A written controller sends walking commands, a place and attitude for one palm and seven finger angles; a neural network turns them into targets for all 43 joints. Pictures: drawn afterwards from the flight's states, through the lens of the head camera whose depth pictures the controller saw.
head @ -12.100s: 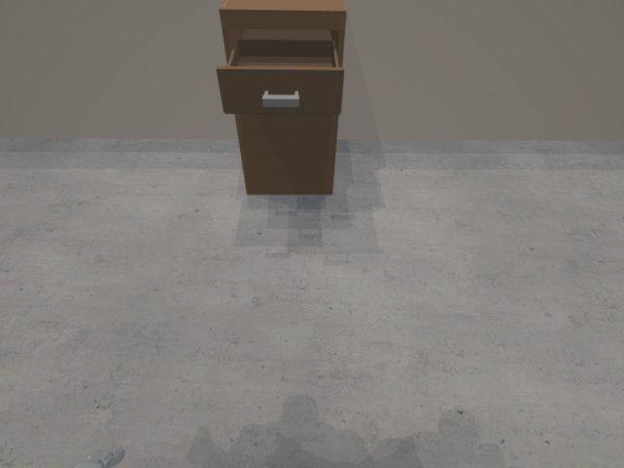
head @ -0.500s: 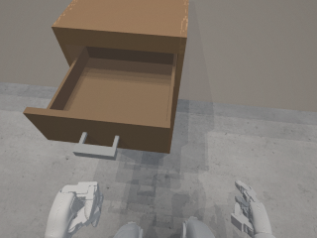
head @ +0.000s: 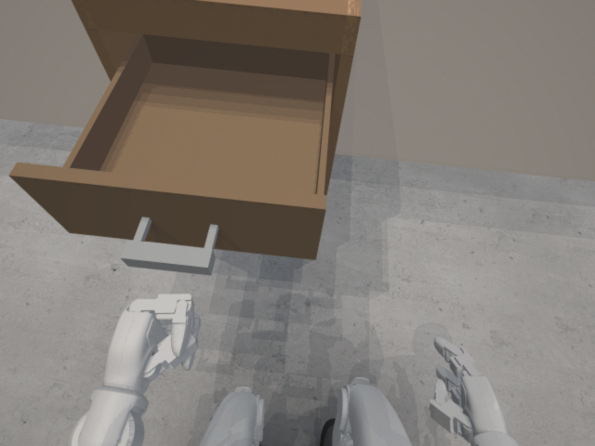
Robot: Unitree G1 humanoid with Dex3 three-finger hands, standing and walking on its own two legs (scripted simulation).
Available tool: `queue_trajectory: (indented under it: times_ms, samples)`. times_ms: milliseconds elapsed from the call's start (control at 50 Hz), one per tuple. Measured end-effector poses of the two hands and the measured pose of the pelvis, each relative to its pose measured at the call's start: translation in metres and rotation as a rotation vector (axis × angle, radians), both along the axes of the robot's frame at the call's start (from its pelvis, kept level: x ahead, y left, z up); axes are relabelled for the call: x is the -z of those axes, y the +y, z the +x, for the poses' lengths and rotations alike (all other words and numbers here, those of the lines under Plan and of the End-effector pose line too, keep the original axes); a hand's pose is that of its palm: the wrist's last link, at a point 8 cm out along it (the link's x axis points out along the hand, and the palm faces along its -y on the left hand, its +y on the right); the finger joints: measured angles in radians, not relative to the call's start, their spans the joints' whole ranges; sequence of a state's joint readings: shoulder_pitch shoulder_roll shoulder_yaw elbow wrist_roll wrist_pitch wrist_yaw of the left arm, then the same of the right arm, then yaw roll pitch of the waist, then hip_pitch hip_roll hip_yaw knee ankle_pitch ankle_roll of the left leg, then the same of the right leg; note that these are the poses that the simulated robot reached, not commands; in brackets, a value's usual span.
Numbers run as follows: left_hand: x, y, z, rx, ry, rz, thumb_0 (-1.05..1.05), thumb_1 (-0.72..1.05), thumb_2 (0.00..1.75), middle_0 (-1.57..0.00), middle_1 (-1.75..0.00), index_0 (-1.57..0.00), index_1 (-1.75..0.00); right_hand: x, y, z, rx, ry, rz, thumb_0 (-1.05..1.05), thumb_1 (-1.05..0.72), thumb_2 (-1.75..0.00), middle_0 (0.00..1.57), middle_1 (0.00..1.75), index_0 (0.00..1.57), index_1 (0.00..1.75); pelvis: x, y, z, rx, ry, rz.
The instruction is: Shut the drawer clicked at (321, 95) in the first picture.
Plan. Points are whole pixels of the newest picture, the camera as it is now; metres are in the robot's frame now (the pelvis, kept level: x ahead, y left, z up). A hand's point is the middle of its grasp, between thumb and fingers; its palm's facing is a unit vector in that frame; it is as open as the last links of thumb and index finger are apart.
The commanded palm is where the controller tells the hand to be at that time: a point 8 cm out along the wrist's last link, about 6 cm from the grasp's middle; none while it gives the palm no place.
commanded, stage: bring the fist close to the handle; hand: left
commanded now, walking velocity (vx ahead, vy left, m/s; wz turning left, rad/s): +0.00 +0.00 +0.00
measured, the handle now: (174, 242) +0.36 +0.18 +0.04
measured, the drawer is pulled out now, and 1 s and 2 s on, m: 0.29 0.28 0.17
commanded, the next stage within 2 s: push the drawer shut in 0.34 s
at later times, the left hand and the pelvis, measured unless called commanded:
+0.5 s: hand (183, 339) +0.24 +0.14 +0.04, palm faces -0.08 -1.00 -0.04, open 3.3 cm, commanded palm +0.23 +0.19 +0.04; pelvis +0.01 +0.00 +0.00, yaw +0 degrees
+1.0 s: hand (198, 308) +0.28 +0.13 +0.04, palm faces -0.11 -0.99 -0.05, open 3.1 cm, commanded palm +0.28 +0.18 +0.04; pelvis +0.00 +0.00 +0.01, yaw +1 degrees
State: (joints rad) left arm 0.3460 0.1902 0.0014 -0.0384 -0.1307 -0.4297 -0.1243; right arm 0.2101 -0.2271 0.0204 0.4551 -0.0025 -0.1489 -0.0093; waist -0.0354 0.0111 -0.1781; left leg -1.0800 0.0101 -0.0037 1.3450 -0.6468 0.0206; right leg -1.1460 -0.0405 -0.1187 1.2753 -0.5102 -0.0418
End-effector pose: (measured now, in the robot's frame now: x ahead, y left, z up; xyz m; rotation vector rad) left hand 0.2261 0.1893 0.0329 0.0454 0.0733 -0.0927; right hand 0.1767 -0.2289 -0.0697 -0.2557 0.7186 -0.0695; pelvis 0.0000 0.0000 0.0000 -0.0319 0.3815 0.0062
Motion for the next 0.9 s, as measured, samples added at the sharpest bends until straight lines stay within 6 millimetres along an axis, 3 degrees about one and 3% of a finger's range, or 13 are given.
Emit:
queue_trajectory:
  times_ms: [180, 380, 480, 580, 680, 800, 900]
  samples:
    - [-0.017, 0.001, -0.001, 0.005, -0.002, -0.009, 0.02, 0.9, 0.9, -1.4, -1.6, -1.4, -1.6, -0.003, 0.003, 0.0, 0.016, 0.025, 0.021, 0.02, -0.91, -0.9, 0.2, 0.3, 0.21, 0.3, -0.008, 0.004, 0.006, -0.002, -0.002, -0.003]
    - [-0.003, 0.002, -0.009, -0.015, 0.022, -0.006, 0.02, 0.9, 0.9, -1.4, -1.6, -1.4, -1.6, -0.008, 0.004, 0.013, -0.008, -0.006, -0.004, 0.02, -0.91, -0.9, 0.2, 0.3, 0.21, 0.3, -0.004, 0.003, 0.008, -0.003, 0.004, -0.003]
    - [-0.009, 0.009, -0.003, -0.02, -0.027, 0.001, 0.02, 0.9, 0.9, -1.4, -1.6, -1.4, -1.6, -0.005, 0.005, 0.017, -0.017, -0.003, -0.005, 0.01, -0.91, -0.9, 0.2, 0.3, 0.21, 0.3, -0.002, 0.003, 0.008, -0.009, 0.007, -0.011]
    - [-0.009, 0.002, 0.006, 0.026, -0.011, -0.007, 0.02, 0.9, 0.9, -1.4, -1.6, -1.4, -1.6, -0.004, 0.007, 0.016, -0.015, 0.003, 0.003, 0.01, -0.91, -0.9, 0.2, 0.3, 0.21, 0.3, -0.003, 0.004, 0.008, -0.011, 0.009, -0.013]
    - [-0.003, -0.003, 0.02, 0.04, 0.007, -0.01, 0.02, 0.9, 0.9, -1.4, -1.6, -1.4, -1.6, -0.002, 0.007, 0.01, -0.004, 0.018, 0.002, 0.01, -0.91, -0.9, 0.2, 0.3, 0.21, 0.3, -0.003, 0.005, 0.007, -0.006, 0.013, -0.009]
    - [-0.009, 0.0, 0.036, 0.003, -0.033, -0.003, 0.02, 0.9, 0.9, -1.4, -1.6, -1.4, -1.6, 0.001, 0.003, 0.0, 0.007, 0.057, 0.002, 0.01, -0.91, -0.9, 0.2, 0.3, 0.21, 0.3, -0.004, 0.005, 0.008, -0.004, 0.014, -0.006]
    - [-0.009, 0.0, 0.036, 0.006, -0.022, -0.001, 0.01, 0.89, 0.92, -1.4, -1.6, -1.4, -1.6, 0.002, 0.001, -0.007, 0.009, 0.087, 0.002, 0.01, -0.91, -0.9, 0.2, 0.3, 0.21, 0.3, -0.007, 0.005, 0.008, -0.007, 0.009, -0.005]
